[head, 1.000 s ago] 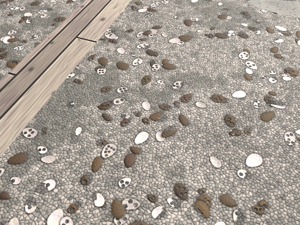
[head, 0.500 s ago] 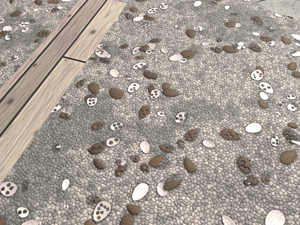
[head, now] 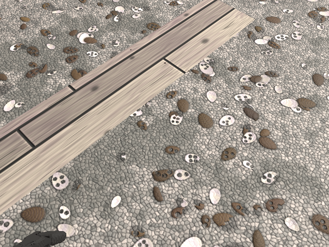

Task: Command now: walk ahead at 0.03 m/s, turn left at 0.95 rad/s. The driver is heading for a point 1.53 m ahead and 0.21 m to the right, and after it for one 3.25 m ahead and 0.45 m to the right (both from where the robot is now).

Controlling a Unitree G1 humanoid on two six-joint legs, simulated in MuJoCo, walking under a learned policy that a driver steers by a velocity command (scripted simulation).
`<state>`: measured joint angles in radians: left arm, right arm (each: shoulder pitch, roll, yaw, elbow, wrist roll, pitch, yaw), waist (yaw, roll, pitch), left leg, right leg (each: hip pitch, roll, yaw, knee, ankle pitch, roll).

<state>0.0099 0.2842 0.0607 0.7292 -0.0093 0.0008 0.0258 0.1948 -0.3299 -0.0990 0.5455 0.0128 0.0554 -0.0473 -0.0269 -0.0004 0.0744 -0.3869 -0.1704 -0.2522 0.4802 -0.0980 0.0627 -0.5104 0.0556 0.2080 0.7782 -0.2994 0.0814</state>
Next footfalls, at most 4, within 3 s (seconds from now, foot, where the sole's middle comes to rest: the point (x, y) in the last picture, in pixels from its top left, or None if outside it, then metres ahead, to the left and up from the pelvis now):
0.12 right None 0.12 -0.15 -0.77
0.44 left None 0.05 0.08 -0.77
0.82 right None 0.39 -0.28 -0.77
1.30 left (230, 156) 0.82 -0.32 -0.77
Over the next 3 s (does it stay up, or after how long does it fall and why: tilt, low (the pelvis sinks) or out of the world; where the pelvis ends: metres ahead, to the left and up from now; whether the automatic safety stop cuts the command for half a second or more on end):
stays up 1.99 0.11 -0.03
